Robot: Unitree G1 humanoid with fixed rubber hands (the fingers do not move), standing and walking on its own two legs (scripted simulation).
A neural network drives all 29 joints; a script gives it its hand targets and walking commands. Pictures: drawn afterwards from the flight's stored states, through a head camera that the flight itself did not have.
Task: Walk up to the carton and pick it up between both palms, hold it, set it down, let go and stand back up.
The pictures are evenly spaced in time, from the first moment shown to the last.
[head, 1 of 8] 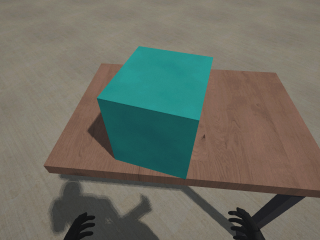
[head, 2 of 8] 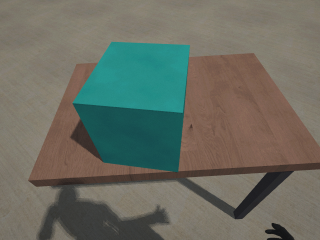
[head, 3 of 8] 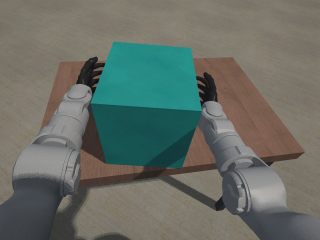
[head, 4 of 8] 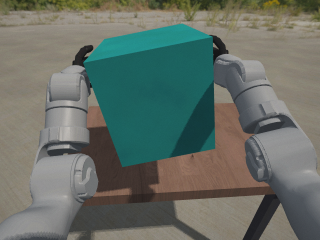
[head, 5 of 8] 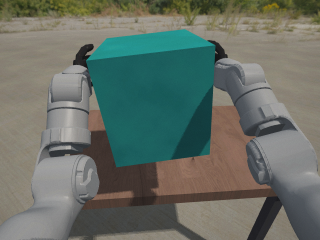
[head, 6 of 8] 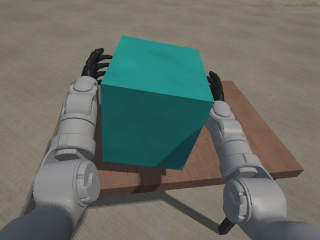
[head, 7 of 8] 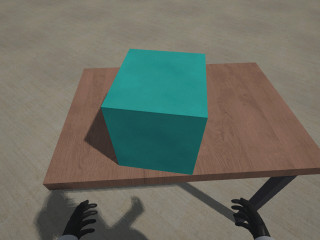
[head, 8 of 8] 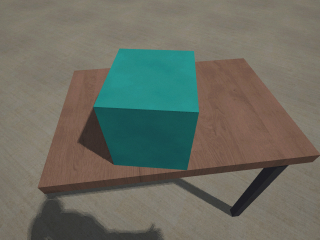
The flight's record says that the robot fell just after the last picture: no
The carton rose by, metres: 0.24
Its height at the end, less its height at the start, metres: +0.00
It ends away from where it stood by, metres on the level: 0.00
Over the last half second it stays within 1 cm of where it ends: yes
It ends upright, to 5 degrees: yes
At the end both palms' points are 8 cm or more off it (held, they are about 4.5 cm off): yes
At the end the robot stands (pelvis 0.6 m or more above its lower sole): yes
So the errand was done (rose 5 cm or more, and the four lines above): yes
